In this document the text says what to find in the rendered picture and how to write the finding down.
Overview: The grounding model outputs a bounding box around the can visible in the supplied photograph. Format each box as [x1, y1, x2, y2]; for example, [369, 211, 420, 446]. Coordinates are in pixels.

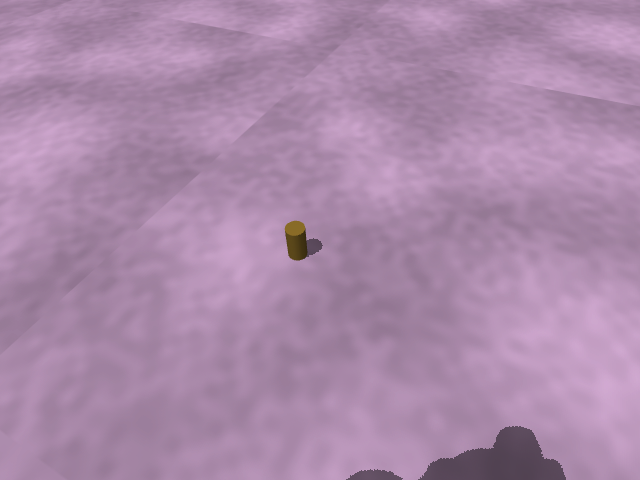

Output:
[285, 221, 307, 261]

